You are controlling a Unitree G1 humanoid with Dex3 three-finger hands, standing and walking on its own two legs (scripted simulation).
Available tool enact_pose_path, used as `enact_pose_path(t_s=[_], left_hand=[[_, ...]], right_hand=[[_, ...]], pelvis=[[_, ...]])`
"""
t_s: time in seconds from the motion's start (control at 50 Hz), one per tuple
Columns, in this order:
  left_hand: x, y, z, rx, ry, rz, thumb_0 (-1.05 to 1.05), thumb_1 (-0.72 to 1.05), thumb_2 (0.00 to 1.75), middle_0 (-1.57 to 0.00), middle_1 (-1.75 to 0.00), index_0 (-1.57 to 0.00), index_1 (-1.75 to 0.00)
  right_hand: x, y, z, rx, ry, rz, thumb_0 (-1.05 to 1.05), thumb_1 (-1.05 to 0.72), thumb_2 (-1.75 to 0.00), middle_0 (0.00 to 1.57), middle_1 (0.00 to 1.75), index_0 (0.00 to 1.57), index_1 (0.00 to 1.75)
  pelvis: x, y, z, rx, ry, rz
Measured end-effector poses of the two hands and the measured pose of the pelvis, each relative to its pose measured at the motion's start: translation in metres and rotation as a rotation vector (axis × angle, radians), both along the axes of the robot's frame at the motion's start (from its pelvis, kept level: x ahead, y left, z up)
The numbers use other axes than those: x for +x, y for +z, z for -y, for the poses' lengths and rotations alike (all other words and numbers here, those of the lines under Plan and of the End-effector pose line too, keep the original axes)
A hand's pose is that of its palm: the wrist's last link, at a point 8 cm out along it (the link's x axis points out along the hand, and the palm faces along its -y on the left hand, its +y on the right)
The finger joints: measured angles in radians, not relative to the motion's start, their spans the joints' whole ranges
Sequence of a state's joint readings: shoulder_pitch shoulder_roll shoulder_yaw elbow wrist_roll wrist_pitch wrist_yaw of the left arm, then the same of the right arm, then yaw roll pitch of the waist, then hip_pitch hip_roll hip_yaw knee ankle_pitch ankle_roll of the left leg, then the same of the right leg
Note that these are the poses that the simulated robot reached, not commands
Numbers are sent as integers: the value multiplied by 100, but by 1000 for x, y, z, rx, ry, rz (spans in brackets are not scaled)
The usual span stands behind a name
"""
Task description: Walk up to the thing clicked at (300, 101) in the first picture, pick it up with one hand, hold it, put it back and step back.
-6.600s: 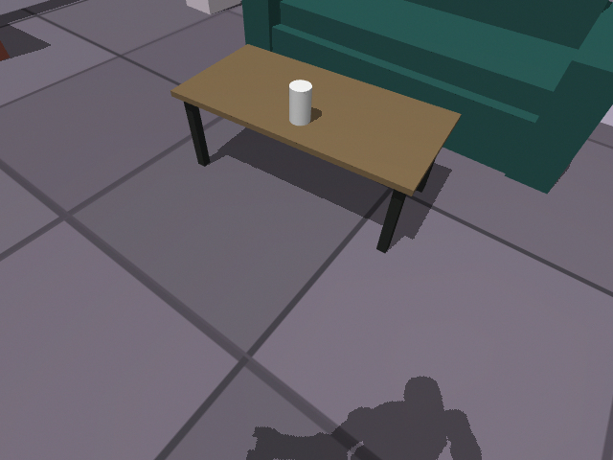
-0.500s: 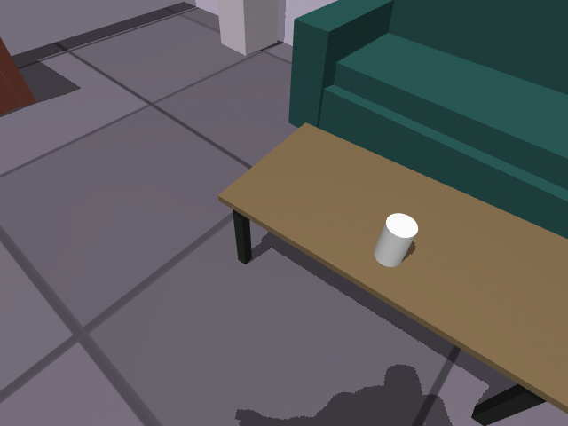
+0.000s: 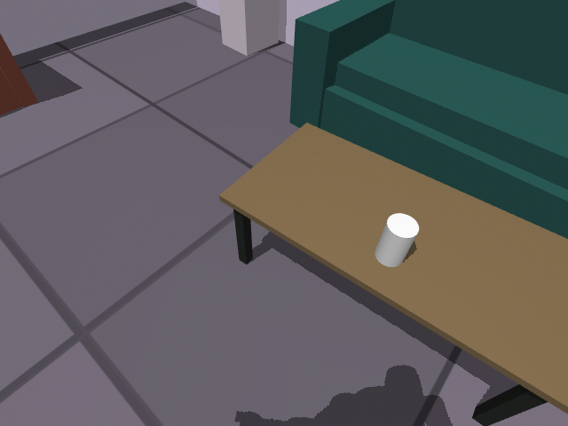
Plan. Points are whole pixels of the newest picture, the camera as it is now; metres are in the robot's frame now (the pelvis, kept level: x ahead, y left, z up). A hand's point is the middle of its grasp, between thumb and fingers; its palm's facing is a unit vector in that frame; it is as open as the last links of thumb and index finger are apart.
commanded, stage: stand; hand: left
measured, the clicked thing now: (395, 241) +0.64 -0.31 -0.31
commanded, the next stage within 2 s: walk up in 0.38 s
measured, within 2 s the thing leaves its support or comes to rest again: neither
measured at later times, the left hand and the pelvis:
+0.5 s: hand out of the picture +0.07 +0.26 -0.16, palm faces -0.14 -0.93 -0.34, open 7.4 cm; pelvis +0.00 -0.01 -0.01, yaw -7 degrees
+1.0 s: hand (202, 400) +0.20 +0.13 -0.17, palm faces -0.37 -0.87 -0.33, open 7.4 cm; pelvis +0.09 -0.11 -0.03, yaw -22 degrees
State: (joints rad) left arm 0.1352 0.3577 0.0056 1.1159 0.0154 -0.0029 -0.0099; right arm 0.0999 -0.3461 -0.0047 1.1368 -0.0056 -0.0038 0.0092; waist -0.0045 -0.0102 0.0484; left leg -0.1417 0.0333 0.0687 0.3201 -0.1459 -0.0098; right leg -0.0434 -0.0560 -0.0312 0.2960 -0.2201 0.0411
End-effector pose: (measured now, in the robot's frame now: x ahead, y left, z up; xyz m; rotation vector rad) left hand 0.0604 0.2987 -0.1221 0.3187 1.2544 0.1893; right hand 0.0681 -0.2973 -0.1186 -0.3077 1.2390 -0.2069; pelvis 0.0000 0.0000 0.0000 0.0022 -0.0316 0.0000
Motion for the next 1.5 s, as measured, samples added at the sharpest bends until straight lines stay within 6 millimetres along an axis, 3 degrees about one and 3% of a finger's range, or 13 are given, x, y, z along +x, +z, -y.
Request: enact_pose_path(t_s=[0.42, 0.5, 0.58, 0.66, 0.72, 0.78, 0.86, 0.96, 1.06, 1.18, 1.28, 1.36, 1.5], left_hand=[[4, 0, -1, -5, -18, 2, 1, 90, 90, -20, -30, -20, -30], [14, 1, -2, 8, -90, -52, 1, 90, 90, -20, -30, -20, -30], [35, 8, 10, 13, -143, -39, 1, 90, 90, -20, -30, -20, -30], [58, 11, 31, 44, -202, -3, 1, 90, 90, -20, -30, -20, -30], [68, 5, 47, 80, -220, 32, 1, 90, 90, -20, -30, -20, -30], [69, 3, 67, 69, -220, 11, 1, 90, 90, -20, -30, -20, -30], [81, 4, 93, 38, -254, -29, 1, 90, 90, -20, -30, -20, -30], [124, -6, 115, 6, -326, -26, 1, 90, 90, -20, -30, -21, -30], [196, -22, 139, 1, -425, 6, 1, 90, 90, -20, -30, -21, -30], [286, -9, 187, -11, -547, 108, 1, 90, 90, -20, -30, -20, -30], [343, 3, 230, 4, -633, 194, 1, 90, 90, -20, -30, -20, -30], [367, 4, 257, 26, -674, 261, 1, 90, 90, -20, -30, -20, -30], [376, 3, 279, 21, -723, 255, 1, 90, 90, -20, -30, -21, -30]], right_hand=[[2, 0, 3, -2, -17, 40, 1, -90, -90, 21, 30, 20, 30], [-11, 6, 28, -40, -96, 144, 1, -90, -90, 21, 30, 21, 30], [-37, 9, 67, -98, -147, 134, 1, -90, -90, 21, 30, 21, 30], [-55, -2, 115, -138, -200, 105, 1, -90, -90, 21, 30, 21, 30], [-58, -16, 146, -159, -231, 86, 1, -90, -90, 21, 30, 20, 30], [-52, -14, 155, -138, -257, 91, 1, -91, -90, 21, 30, 20, 30], [-41, -3, 150, -97, -256, 117, 1, -91, -90, 20, 30, 20, 30], [-39, 4, 138, -77, -273, 92, 1, -91, -90, 21, 30, 20, 30], [-46, 2, 129, -107, -349, 69, 1, -90, -90, 21, 30, 20, 30], [-57, 12, 128, -100, -440, 21, 1, -90, -90, 21, 30, 20, 30], [-62, 1, 145, -88, -493, -10, 1, -90, -90, 21, 30, 20, 30], [-54, -20, 164, -77, -543, -11, 1, -90, -90, 21, 30, 20, 30], [-22, -30, 169, -66, -560, 72, 1, -91, -90, 21, 30, 20, 30]], pelvis=[[-1, -3, 1, 9, -35, 1], [-5, -8, 11, 26, -120, 8], [-1, -12, 29, 30, -180, 24], [8, -24, 56, 32, -227, 31], [17, -40, 79, 8, -253, 35], [26, -36, 90, -4, -294, 35], [45, -24, 100, -12, -335, 23], [75, -21, 110, -21, -375, 8], [105, -30, 114, -2, -421, 5], [129, -20, 131, -7, -467, -2], [141, -25, 148, -14, -497, -8], [145, -38, 161, -17, -527, 5], [154, -40, 159, 5, -578, 0]])
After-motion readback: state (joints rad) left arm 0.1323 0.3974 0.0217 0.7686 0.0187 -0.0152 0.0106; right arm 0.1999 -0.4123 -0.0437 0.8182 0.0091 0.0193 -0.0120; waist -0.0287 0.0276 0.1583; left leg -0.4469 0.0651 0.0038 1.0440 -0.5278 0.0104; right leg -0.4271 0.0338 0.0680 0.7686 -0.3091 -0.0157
